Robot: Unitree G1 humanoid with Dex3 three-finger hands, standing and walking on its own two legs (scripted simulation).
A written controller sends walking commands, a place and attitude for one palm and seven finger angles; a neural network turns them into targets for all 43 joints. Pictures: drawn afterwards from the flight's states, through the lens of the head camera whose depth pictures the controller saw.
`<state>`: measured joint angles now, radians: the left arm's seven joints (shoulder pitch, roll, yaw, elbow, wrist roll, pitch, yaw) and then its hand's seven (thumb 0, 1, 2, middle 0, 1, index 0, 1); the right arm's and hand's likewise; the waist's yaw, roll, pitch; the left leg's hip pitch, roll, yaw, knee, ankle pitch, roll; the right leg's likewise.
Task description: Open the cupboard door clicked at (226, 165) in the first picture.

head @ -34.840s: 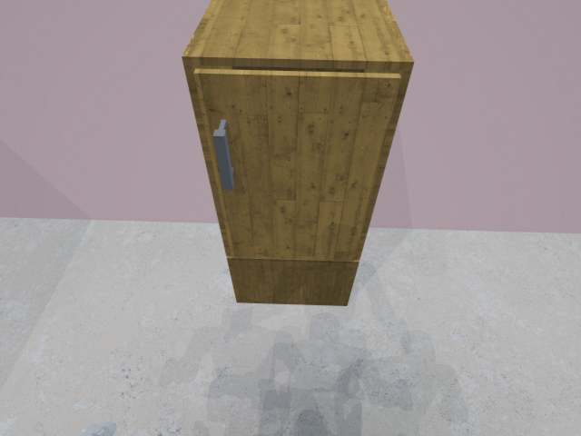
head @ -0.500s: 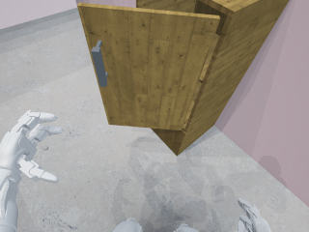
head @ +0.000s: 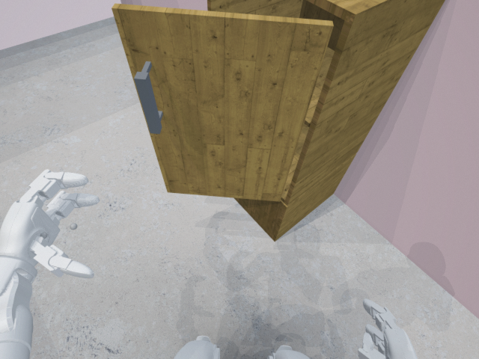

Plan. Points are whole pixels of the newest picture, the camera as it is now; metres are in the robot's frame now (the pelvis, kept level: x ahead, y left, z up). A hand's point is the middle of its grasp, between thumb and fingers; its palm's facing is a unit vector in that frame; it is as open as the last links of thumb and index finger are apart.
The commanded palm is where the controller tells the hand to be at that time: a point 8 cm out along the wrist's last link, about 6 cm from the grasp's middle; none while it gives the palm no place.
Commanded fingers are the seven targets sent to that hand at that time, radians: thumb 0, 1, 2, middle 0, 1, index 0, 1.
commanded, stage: move the hooked fingers beside the handle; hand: left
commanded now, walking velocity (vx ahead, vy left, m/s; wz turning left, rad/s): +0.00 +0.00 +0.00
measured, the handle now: (151, 99) +0.60 +0.23 +0.05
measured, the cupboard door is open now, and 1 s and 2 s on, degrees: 46 46 46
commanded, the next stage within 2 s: none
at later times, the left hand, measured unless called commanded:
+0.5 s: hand (88, 179) +0.38 +0.28 +0.06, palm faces -0.01 -1.00 +0.00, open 14.0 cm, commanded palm +0.36 +0.33 +0.06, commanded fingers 0.00 -0.50 0.30 -0.30 -1.20 -0.30 -1.20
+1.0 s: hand (95, 145) +0.46 +0.30 +0.05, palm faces +0.00 -1.00 +0.00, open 14.0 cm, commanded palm +0.45 +0.34 +0.05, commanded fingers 0.00 -0.50 0.30 -0.30 -1.20 -0.30 -1.20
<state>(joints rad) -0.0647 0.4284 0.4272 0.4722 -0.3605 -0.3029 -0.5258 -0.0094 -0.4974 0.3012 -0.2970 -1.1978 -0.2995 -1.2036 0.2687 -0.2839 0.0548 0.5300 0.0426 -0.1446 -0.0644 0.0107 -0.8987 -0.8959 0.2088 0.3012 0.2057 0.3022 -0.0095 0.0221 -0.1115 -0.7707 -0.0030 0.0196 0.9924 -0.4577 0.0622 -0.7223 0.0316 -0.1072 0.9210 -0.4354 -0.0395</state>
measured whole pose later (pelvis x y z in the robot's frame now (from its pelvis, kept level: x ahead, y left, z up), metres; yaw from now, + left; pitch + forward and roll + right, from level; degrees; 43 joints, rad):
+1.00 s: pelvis +0.00 +0.02 -0.02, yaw -2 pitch +21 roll -5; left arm -0.77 0.70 0.52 1.16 -0.18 -0.39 -0.54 -0.01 -0.50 0.30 -0.30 -1.20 -0.30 -1.20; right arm 0.36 -0.31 0.06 0.60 0.02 0.04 -0.05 0.01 -0.90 -0.90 0.21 0.30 0.21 0.30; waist -0.13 0.01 -0.10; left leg -0.98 0.01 0.04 1.09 -0.48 0.09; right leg -0.93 0.04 -0.09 0.98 -0.43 -0.02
